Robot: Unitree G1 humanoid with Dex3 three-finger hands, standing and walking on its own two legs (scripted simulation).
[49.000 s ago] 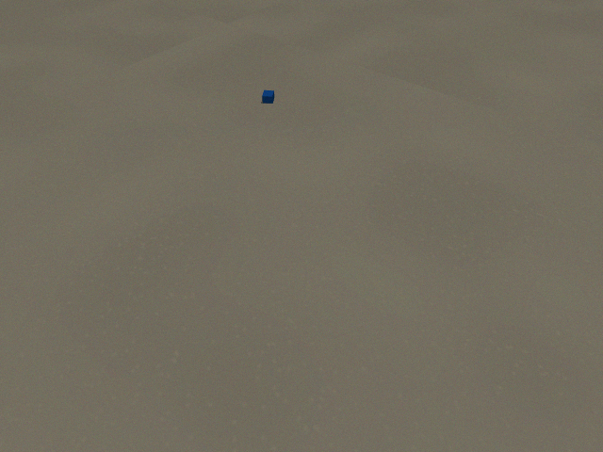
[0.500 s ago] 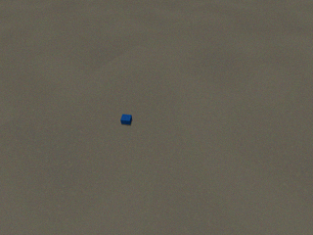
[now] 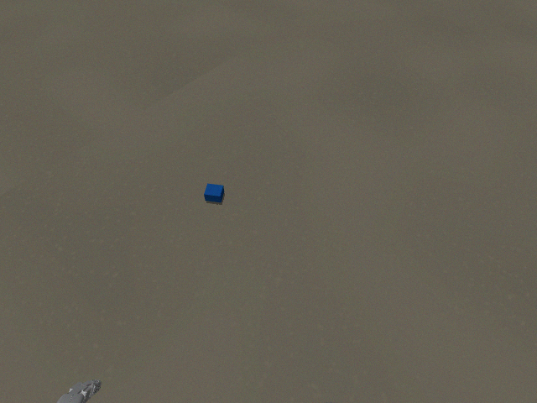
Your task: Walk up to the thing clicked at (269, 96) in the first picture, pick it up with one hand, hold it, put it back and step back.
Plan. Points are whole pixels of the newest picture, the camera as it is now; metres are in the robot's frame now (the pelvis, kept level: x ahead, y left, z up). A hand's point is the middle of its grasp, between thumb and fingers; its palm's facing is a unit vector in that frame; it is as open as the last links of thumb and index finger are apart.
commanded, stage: step back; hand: left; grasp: from above
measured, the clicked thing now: (214, 193) +1.04 +0.27 -0.74
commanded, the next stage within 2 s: stand in 0.16 s
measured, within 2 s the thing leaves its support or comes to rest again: neither
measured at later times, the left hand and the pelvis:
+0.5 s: hand out of the picture +0.12 +0.24 -0.14, palm faces +0.00 -0.94 -0.33, open 7.4 cm; pelvis +0.02 -0.01 +0.01, yaw +0 degrees
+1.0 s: hand out of the picture +0.07 +0.24 -0.14, palm faces -0.02 -0.94 -0.35, open 7.4 cm; pelvis +0.00 -0.02 +0.02, yaw +0 degrees
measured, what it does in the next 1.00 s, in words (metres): stands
